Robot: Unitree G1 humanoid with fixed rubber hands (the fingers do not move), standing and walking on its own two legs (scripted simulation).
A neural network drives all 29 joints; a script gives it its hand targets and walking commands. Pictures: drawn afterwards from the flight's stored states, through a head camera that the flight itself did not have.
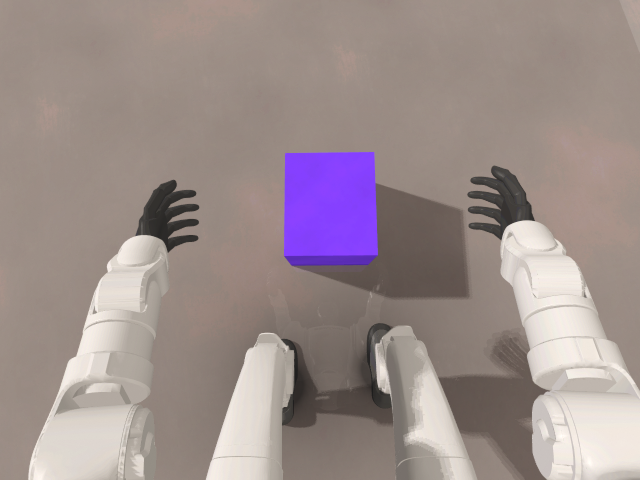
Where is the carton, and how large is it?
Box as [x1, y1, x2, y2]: [284, 152, 377, 265]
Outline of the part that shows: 373,152 285,153 284,256 291,265 368,264 377,255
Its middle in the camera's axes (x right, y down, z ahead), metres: +0.03 -0.06 +0.96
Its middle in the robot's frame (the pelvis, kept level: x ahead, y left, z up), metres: +0.53 +0.00 -0.57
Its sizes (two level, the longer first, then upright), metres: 0.241 0.207 0.197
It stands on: the floor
